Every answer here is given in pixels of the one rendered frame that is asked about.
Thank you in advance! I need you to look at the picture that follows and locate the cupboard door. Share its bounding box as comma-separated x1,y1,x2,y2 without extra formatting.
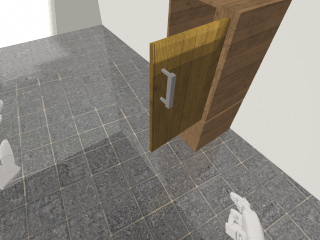
149,17,231,152

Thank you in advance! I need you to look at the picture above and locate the robot left hand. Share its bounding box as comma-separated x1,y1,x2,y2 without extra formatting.
0,99,21,190

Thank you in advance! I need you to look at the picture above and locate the handle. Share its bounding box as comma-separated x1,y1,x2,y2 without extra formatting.
160,68,177,109

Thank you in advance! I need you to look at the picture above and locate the robot right hand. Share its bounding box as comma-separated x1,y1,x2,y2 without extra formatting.
225,192,265,240

